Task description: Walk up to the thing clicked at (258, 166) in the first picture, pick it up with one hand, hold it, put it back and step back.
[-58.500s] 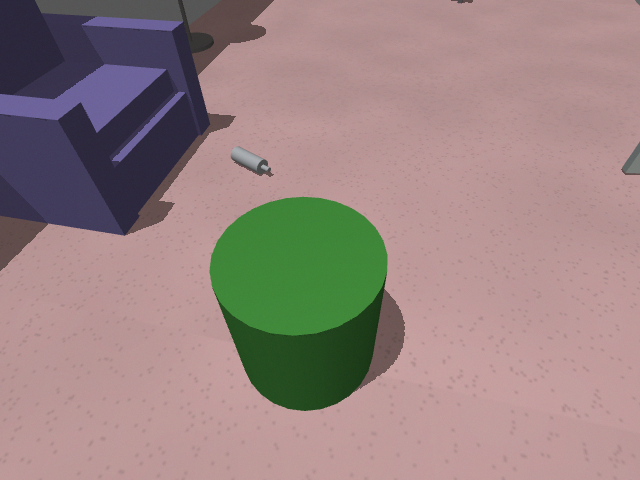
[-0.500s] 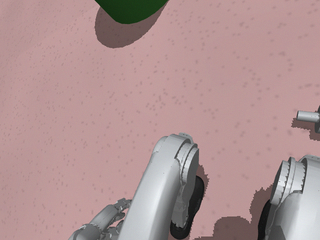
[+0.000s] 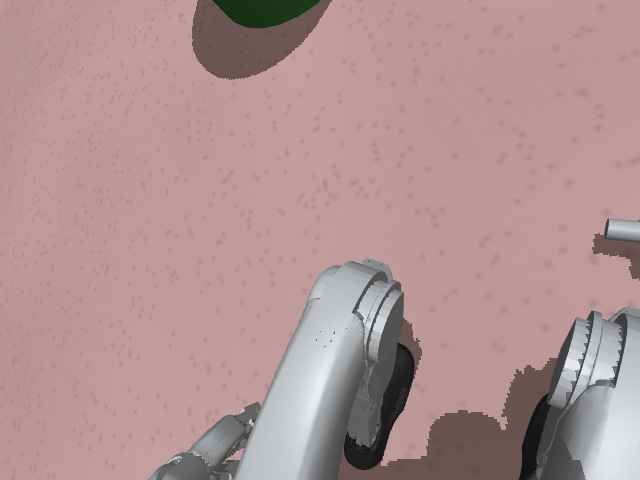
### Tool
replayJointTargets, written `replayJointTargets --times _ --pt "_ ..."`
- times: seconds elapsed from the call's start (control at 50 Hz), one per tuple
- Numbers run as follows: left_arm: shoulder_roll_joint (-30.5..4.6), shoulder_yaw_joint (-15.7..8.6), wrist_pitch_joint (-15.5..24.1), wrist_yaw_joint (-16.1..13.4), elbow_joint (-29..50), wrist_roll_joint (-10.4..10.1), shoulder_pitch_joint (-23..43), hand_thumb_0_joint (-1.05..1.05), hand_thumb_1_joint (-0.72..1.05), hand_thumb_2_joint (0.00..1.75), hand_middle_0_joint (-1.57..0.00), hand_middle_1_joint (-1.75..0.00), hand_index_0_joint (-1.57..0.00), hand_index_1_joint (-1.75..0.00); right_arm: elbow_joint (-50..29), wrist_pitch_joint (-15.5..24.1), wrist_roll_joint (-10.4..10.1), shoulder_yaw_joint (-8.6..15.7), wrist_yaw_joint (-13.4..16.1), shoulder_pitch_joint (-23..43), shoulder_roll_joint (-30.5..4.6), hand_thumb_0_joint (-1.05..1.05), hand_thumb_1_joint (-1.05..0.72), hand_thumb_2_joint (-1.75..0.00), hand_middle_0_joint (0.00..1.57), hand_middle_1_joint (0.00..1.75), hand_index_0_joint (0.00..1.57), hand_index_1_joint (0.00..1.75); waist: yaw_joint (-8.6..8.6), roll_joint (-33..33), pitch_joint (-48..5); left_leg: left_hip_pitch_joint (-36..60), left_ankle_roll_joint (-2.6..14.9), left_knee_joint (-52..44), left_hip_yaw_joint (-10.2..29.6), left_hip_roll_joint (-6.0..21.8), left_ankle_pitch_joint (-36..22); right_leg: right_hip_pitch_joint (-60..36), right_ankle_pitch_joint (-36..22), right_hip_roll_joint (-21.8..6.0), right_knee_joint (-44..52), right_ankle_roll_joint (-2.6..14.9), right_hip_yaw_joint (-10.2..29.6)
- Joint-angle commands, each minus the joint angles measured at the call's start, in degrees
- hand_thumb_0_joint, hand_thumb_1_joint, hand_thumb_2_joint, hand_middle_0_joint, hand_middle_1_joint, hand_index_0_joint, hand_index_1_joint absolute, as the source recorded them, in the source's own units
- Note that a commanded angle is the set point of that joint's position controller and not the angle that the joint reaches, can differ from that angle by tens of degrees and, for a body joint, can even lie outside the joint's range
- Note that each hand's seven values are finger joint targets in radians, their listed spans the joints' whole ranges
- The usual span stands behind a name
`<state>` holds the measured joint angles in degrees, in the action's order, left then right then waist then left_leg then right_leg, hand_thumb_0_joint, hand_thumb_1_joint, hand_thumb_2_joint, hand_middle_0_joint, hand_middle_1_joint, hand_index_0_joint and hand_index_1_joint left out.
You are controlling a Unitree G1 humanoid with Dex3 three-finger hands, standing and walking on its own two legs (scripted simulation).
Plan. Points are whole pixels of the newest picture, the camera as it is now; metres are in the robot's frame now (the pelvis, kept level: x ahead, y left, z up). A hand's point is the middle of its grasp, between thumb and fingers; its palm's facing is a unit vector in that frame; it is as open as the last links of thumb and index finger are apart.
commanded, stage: close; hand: right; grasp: from above
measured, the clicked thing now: out of the picture +0.41 -0.33 -0.25
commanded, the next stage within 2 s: settle in 0.92 s
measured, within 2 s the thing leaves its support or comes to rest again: leaves its support in 1.22 s
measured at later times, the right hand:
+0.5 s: hand out of the picture +0.40 -0.36 -0.23, palm faces -0.44 +0.15 -0.89, open 10.7 cm
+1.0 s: hand out of the picture +0.40 -0.35 -0.23, palm faces -0.42 +0.13 -0.90, open 10.6 cm
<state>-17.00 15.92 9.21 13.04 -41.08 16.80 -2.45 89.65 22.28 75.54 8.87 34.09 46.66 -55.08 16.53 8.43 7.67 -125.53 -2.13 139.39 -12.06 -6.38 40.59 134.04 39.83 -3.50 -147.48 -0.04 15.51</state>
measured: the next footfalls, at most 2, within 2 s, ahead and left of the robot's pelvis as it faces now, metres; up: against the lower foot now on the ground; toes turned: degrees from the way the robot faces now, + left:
none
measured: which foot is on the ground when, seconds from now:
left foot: down 0.00-1.00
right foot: down 0.00-1.00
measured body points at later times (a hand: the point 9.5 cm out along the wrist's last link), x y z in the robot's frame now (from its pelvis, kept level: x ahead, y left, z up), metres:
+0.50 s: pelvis +0.00 +0.00 +0.00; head +0.25 -0.14 +0.35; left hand +0.11 +0.25 -0.07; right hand +0.42 -0.36 -0.18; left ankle +0.10 +0.11 -0.26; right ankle +0.07 -0.13 -0.26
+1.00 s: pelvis +0.00 +0.00 +0.00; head +0.23 -0.14 +0.35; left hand +0.09 +0.25 -0.07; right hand +0.41 -0.36 -0.18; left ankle +0.10 +0.11 -0.26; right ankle +0.07 -0.13 -0.26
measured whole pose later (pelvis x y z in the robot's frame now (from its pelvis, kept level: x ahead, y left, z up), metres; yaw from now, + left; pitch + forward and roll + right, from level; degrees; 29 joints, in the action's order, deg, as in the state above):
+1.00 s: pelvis +0.00 +0.00 +0.00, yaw +0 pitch +25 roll +13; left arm -18.2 15.0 10.8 12.5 -41.3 16.9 -3.2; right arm 91.7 20.1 76.0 7.0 35.2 49.0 -55.3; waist 16.8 8.5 6.1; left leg -126.6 -2.4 139.8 -11.7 -6.3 40.3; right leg 135.3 39.2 -3.3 -147.8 0.3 15.1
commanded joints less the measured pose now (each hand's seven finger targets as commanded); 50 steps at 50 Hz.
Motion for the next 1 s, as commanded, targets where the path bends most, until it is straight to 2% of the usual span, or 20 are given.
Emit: replayJointTargets --times 0.0,0.06,0.12,0.18,0.22,0.24,0.28,0.3,0.32,0.34,0.42,0.54,0.56,0.58,0.6,0.76,0.88,0.9,0.92,0.98 --pt "-18.2 -6.0 0.6 -1.0 -0.5 0.3 -7.2 0.00 0.89 0.89 -0.20 -0.30 -0.20 -0.30 -6.3 -0.9 0.1 -0.5 5.6 13.7 -13.5 0.00 -0.14 -0.75 0.45 0.91 0.51 0.84 0.78 -28.3 -34.9 14.6 3.75 -13.1 -3.6 -2.1 -11.8 -26.4 -8.1 -0.6 15.1 0.30 -6.3" --pt "-18.7 -6.4 1.5 -1.1 -0.5 0.0 -6.8 0.00 0.89 0.89 -0.20 -0.30 -0.20 -0.30 -4.9 -2.6 0.7 -1.7 7.0 15.5 -13.3 0.00 -0.16 -0.74 0.48 0.89 0.54 0.82 1.11 -28.1 -34.7 12.1 4.08 -12.6 -3.6 -2.0 -9.7 -26.4 -6.3 -0.6 15.4 0.20 -5.9" --pt "-18.6 -6.9 2.4 -1.0 -1.5 -0.4 -6.1 0.00 0.89 0.89 -0.20 -0.30 -0.20 -0.30 -3.6 -4.3 -0.4 -3.2 8.1 16.8 -11.0 0.00 -0.20 -0.75 0.52 0.86 0.57 0.80 1.12 -27.3 -34.3 10.9 4.20 -13.1 -3.5 -2.0 -8.5 -25.0 -5.1 -0.5 15.7 0.24 -5.8" --pt "-18.8 -7.1 3.2 -0.9 -1.5 -0.8 -7.2 0.00 0.89 0.89 -0.20 -0.30 -0.20 -0.30 -3.6 -6.0 -0.6 -4.5 7.4 18.9 -10.4 0.00 -0.24 -0.75 0.56 0.84 0.61 0.79 1.87 -27.9 -34.7 11.3 3.96 -13.4 -2.9 -2.0 -10.0 -25.9 -6.1 -0.6 15.3 0.42 -6.2" --pt "-18.7 -7.1 4.0 -0.5 -1.6 -1.3 -7.1 0.00 0.89 0.89 -0.20 -0.30 -0.20 -0.30 -1.4 -6.9 -1.1 -4.9 6.6 18.5 -10.3 0.00 -0.24 -0.74 0.57 0.81 0.62 0.77 1.42 -28.4 -34.3 10.5 3.90 -12.6 -3.1 -1.5 -11.0 -26.4 -6.6 -0.6 15.2 0.29 -5.9" --pt "-19.0 -7.2 4.2 -0.4 -1.5 -1.3 -7.3 0.00 0.89 0.89 -0.20 -0.30 -0.20 -0.30 -4.1 -6.7 -2.1 -4.1 6.4 20.3 -10.5 0.00 -0.25 -0.75 0.59 0.80 0.63 0.76 1.48 -28.9 -35.7 11.3 3.74 -12.8 -3.5 -1.5 -11.7 -27.1 -7.5 -0.6 15.5 0.22 -5.7" --pt "-20.0 -7.3 4.2 -0.4 -0.2 -1.4 -8.0 0.00 0.89 0.90 -0.20 -0.30 -0.20 -0.30 -0.2 -7.4 -1.3 0.1 5.7 17.4 -15.7 0.00 -0.29 -0.75 0.62 0.80 0.66 0.76 1.23 -28.3 -35.0 11.9 3.62 -11.7 -3.7 -1.2 -13.4 -27.3 -8.9 -0.7 15.4 0.25 -5.4" --pt "-19.6 -7.4 4.0 -0.4 0.0 -1.3 -8.4 0.00 0.89 0.90 -0.20 -0.30 -0.20 -0.30 -0.8 -7.4 -1.5 -0.4 4.9 17.1 -14.2 0.00 -0.28 -0.77 0.63 0.77 0.66 0.75 1.22 -28.3 -35.2 13.1 3.51 -12.0 -3.4 -1.3 -14.4 -27.2 -10.2 -0.7 15.0 0.28 -6.0" --pt "-19.3 -7.0 4.0 -0.2 -0.1 -1.0 -8.3 0.00 0.89 0.90 -0.20 -0.30 -0.20 -0.30 0.6 -7.3 -1.5 0.6 4.5 16.4 -14.7 0.00 -0.31 -0.78 0.65 0.78 0.68 0.75 1.38 -28.5 -34.8 12.6 3.47 -11.5 -4.0 -1.0 -14.7 -27.6 -10.4 -0.5 15.5 0.14 -5.7" --pt "-19.1 -7.3 4.4 0.0 0.3 -1.0 -7.8 0.00 0.89 0.90 -0.20 -0.30 -0.20 -0.30 0.4 -7.3 -1.5 -1.2 3.5 17.0 -12.5 0.00 -0.33 -0.78 0.67 0.78 0.69 0.75 1.82 -29.7 -33.4 11.6 3.61 -10.7 -3.8 -0.8 -14.1 -27.9 -9.5 -0.6 15.6 -0.15 -5.5" --pt "-19.1 -7.0 3.8 0.0 0.5 -1.2 -8.4 0.00 0.89 0.90 -0.20 -0.30 -0.20 -0.30 -3.2 -5.9 -2.3 1.2 1.8 16.7 -16.1 0.00 -0.34 -0.75 0.69 0.76 0.72 0.74 1.15 -29.9 -37.1 15.3 3.39 -12.1 -3.7 -1.2 -16.1 -28.8 -11.6 -0.6 15.1 0.15 -6.0" --pt "-18.3 -6.5 2.0 -0.3 0.4 -0.9 -9.2 0.00 0.89 0.90 -0.20 -0.30 -0.20 -0.30 -3.3 -3.3 -3.1 2.4 0.4 12.9 -15.2 0.00 -0.42 -0.80 0.75 0.77 0.77 0.76 0.69 -27.8 -37.3 17.7 2.95 -12.9 -3.5 -1.4 -18.4 -27.5 -13.8 -0.5 14.1 0.61 -6.5" --pt "-18.6 -6.5 2.1 -0.2 0.8 -0.6 -9.4 0.00 0.89 0.90 -0.20 -0.30 -0.20 -0.30 -2.2 -3.0 -2.6 0.6 -0.1 14.2 -14.3 0.00 -0.42 -0.80 0.76 0.76 0.77 0.75 2.16 -28.0 -35.1 16.5 3.05 -12.3 -3.3 -1.2 -17.6 -26.5 -12.8 -0.5 13.6 0.67 -6.6" --pt "-18.0 -6.2 1.6 -0.3 0.3 -0.6 -9.7 0.00 0.89 0.90 -0.20 -0.30 -0.20 -0.30 -3.4 -2.3 -3.2 2.2 0.1 13.8 -15.4 0.00 -0.43 -0.80 0.76 0.76 0.78 0.74 1.17 -26.7 -37.2 18.6 2.64 -13.3 -3.0 -1.5 -18.8 -26.9 -14.0 -0.8 13.5 0.82 -6.3" --pt "-18.3 -5.8 1.3 -0.6 0.4 -0.5 -9.5 0.00 0.89 0.90 -0.20 -0.30 -0.20 -0.30 -3.9 -1.9 -2.9 2.4 0.6 14.6 -16.3 0.00 -0.44 -0.82 0.79 0.75 0.79 0.74 1.51 -26.2 -37.2 18.2 2.75 -13.1 -3.4 -1.4 -18.1 -26.2 -13.2 -0.6 13.5 0.94 -6.0" --pt "-18.8 -6.0 1.2 -1.3 1.2 0.0 -8.3 0.00 0.89 0.90 -0.20 -0.30 -0.20 -0.30 -4.8 -0.7 -1.2 1.6 1.9 15.0 -17.0 0.00 -0.48 -0.77 0.80 0.74 0.82 0.72 1.21 -27.7 -36.5 15.8 3.46 -12.7 -3.1 -1.6 -12.8 -26.9 -9.0 -0.7 14.3 0.59 -5.8" --pt "-19.0 -6.2 1.5 -1.6 1.1 0.0 -8.6 0.00 0.89 0.90 -0.20 -0.30 -0.20 -0.30 -5.1 -1.6 0.0 1.2 3.5 16.0 -16.7 0.00 -0.49 -0.78 0.83 0.71 0.83 0.70 1.36 -27.9 -35.9 14.9 3.48 -12.8 -3.1 -1.7 -12.9 -25.9 -9.0 -0.7 14.2 0.56 -6.0" --pt "-18.8 -6.2 1.6 -1.6 1.0 0.1 -8.0 0.00 0.89 0.90 -0.20 -0.30 -0.20 -0.30 -5.9 -1.6 -0.7 0.7 3.9 16.9 -15.7 0.00 -0.51 -0.79 0.84 0.69 0.84 0.69 1.27 -27.6 -35.9 14.5 3.61 -13.0 -3.3 -1.8 -12.0 -25.4 -8.4 -0.7 14.6 0.47 -5.9" --pt "-18.3 -6.0 1.8 -1.4 0.0 -0.3 -8.4 0.00 0.89 0.90 -0.20 -0.30 -0.20 -0.30 -2.5 -2.3 -0.5 -1.6 3.7 15.1 -12.9 0.00 -0.50 -0.79 0.84 0.69 0.84 0.69 1.41 -27.4 -32.9 12.3 3.68 -12.7 -3.6 -1.6 -11.1 -24.8 -7.2 -0.5 14.7 0.45 -6.1" --pt "-18.8 -6.1 2.4 -1.2 0.3 -0.4 -8.3 0.00 0.89 0.89 -0.20 -0.30 -0.20 -0.30 -2.6 -3.2 -0.2 -1.9 3.9 16.2 -13.6 0.00 -0.50 -0.78 0.83 0.69 0.84 0.68 1.47 -28.2 -34.3 12.5 3.73 -12.3 -3.7 -1.9 -12.3 -26.1 -8.2 -0.7 14.6 0.34 -5.8"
